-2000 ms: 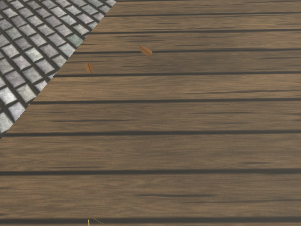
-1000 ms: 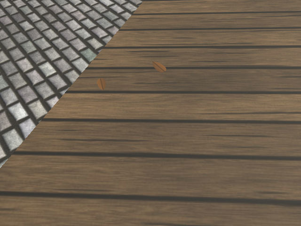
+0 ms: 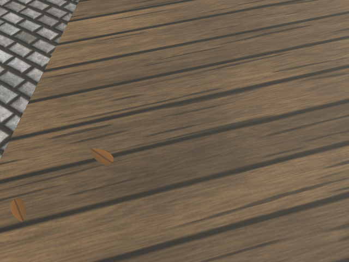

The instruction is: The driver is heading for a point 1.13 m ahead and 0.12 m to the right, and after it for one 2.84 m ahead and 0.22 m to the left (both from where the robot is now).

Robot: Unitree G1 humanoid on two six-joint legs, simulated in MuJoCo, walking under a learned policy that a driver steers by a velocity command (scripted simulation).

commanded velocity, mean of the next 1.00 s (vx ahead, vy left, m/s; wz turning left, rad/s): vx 0.50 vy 0.00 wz -0.39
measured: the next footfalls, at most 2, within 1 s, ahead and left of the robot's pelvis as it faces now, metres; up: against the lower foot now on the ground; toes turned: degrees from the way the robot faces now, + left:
left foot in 0.28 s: +0.35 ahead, +0.14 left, +0.00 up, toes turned -13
right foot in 0.78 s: +0.53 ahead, -0.21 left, +0.00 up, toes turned -25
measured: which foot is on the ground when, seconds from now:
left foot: up 0.00-0.26, down 0.28-0.78, up 0.80-1.00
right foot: down 0.00-0.28, up 0.30-0.76, down 0.78-1.00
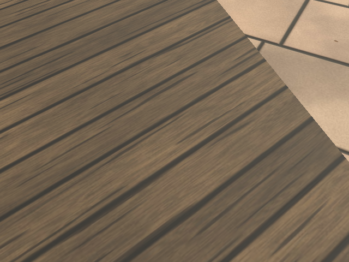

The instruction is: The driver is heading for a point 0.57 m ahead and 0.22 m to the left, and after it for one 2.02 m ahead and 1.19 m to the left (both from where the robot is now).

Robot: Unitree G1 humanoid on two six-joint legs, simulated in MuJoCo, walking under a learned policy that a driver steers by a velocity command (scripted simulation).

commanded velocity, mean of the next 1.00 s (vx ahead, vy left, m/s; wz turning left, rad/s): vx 0.23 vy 0.00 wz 0.49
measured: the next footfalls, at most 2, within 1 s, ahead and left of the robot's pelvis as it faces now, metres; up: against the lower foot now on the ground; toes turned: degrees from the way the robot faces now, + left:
left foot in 0.32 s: +0.34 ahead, +0.17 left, +0.00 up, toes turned +12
right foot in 0.82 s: +0.48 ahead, -0.01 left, +0.00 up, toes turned +34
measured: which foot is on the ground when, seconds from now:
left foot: up 0.00-0.30, down 0.32-0.82, up 0.84-1.00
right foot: down 0.00-0.34, up 0.36-0.80, down 0.82-1.00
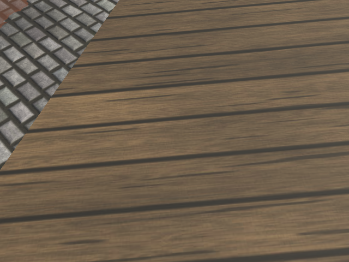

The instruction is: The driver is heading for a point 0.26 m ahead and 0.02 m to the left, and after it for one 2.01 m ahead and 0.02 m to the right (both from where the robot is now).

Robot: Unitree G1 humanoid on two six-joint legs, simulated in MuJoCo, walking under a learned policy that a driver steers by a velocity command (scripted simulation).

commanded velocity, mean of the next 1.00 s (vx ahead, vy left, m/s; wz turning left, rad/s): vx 0.09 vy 0.00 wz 0.13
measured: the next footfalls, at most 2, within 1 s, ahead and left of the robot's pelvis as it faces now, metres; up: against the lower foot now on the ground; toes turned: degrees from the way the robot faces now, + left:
left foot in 0.24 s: +0.02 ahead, +0.15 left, +0.00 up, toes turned +10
right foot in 0.64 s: +0.08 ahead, -0.09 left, +0.00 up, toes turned +13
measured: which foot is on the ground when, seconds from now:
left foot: up 0.00-0.22, down 0.24-1.00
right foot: down 0.00-0.24, up 0.26-0.62, down 0.64-0.86, up 0.88-1.00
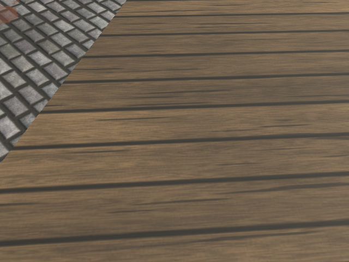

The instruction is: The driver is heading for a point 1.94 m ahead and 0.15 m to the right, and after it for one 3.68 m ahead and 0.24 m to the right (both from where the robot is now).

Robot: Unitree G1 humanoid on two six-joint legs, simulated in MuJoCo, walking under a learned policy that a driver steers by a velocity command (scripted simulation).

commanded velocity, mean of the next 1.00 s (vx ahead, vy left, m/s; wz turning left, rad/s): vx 0.19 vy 0.00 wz -0.32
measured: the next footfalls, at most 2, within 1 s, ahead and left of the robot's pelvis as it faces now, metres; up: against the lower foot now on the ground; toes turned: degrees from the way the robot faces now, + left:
right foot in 0.26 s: +0.27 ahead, -0.18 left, +0.00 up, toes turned -12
left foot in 0.76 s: +0.41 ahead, +0.01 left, +0.00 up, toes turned -21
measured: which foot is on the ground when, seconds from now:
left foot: down 0.00-0.26, up 0.28-0.74, down 0.76-1.00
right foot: up 0.00-0.24, down 0.26-1.00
